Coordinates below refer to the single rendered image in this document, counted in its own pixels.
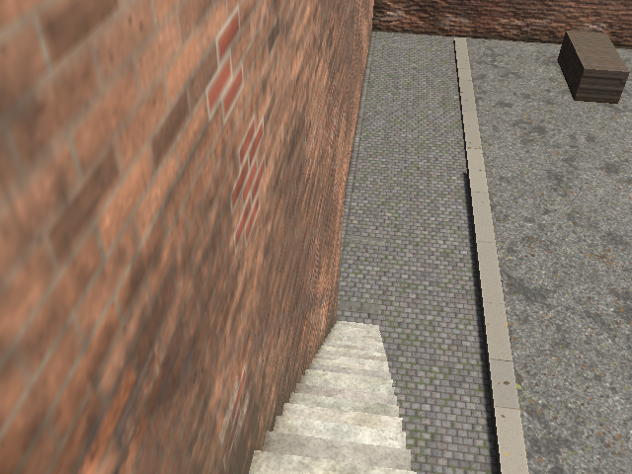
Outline stairs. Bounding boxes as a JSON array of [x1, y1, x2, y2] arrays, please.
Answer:
[[249, 320, 417, 474]]

